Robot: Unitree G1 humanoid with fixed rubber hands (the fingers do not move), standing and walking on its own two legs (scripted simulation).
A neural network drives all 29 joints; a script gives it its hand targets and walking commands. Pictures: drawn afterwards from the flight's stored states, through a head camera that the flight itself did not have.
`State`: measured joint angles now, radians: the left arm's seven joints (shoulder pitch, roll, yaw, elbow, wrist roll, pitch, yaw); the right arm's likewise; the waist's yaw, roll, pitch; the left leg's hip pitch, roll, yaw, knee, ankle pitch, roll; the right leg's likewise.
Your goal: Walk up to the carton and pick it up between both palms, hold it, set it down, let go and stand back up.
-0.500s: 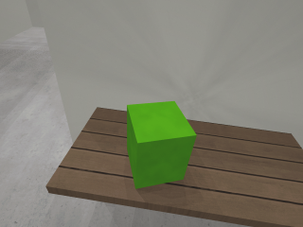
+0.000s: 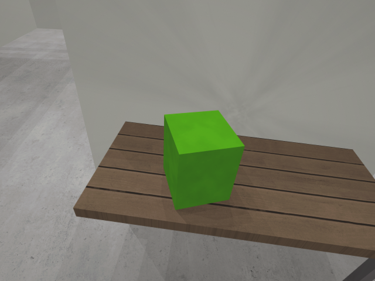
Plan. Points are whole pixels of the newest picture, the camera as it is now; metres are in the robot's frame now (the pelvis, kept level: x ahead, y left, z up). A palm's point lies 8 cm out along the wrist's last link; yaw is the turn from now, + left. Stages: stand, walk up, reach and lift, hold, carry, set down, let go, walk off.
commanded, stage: stand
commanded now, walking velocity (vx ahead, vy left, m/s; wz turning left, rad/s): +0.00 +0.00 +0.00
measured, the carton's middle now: (197, 158) +0.58 -0.03 -0.06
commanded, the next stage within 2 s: none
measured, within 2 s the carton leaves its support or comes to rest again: neither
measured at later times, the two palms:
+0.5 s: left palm out of the picture -0.01 +0.27 -0.20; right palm out of the picture -0.25 -0.15 -0.17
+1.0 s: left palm out of the picture -0.06 +0.25 -0.13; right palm out of the picture -0.19 -0.23 -0.14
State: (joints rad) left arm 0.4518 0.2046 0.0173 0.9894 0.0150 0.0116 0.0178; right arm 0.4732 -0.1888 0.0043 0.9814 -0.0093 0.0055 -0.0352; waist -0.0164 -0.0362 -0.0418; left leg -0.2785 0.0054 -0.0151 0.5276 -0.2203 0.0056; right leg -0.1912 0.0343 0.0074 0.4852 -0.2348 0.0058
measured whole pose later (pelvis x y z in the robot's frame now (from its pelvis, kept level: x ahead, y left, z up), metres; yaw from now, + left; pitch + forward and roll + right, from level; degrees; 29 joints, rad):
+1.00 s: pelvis -0.08 +0.00 +0.00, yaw -10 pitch -4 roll +0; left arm 0.36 0.19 0.04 1.05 0.03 0.00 0.05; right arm 0.50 -0.23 -0.03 0.99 -0.04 0.04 -0.01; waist 0.01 0.03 0.05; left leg -0.38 0.01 0.04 0.97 -0.44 0.00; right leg -0.19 -0.03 -0.12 0.53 -0.27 -0.03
